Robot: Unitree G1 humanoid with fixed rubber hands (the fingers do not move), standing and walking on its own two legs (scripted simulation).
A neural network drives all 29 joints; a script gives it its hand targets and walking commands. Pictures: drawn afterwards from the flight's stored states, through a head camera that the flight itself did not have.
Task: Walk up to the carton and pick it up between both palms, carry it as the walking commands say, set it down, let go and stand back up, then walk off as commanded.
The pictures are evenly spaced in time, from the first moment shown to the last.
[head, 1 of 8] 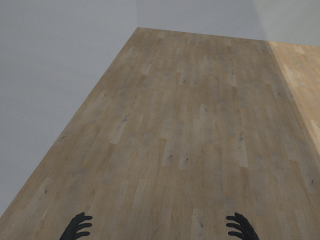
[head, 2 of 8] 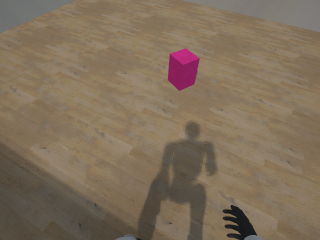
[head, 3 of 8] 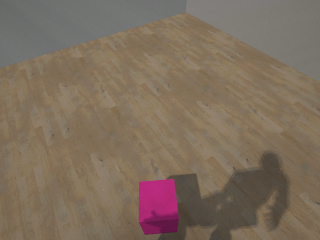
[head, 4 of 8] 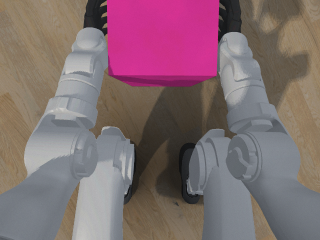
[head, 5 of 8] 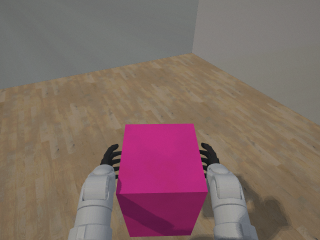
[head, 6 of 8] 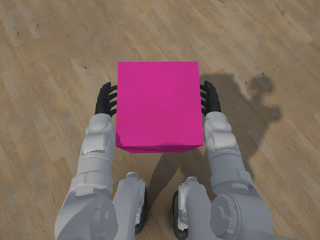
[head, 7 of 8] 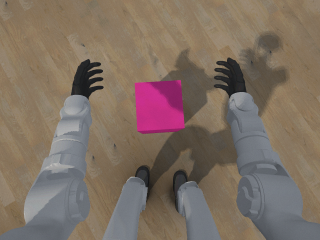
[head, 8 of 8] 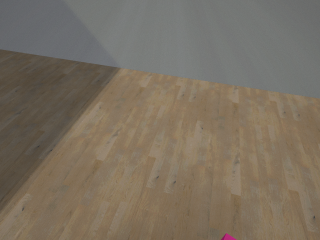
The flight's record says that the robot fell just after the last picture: no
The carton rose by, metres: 0.66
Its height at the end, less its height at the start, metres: +0.00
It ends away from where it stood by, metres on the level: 0.53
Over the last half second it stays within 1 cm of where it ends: no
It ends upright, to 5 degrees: yes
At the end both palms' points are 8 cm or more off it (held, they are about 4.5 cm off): yes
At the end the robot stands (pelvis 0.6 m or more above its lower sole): yes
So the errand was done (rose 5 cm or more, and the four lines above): no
